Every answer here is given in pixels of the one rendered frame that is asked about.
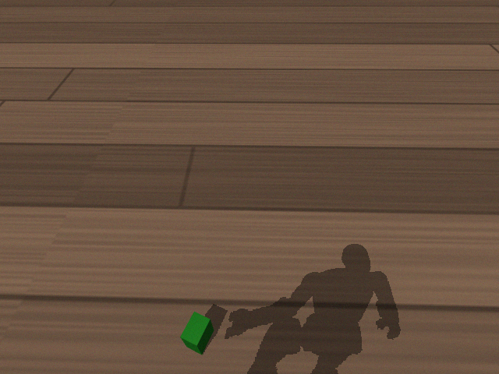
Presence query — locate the carton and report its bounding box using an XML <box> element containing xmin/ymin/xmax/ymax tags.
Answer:
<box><xmin>181</xmin><ymin>312</ymin><xmax>214</xmax><ymax>355</ymax></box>

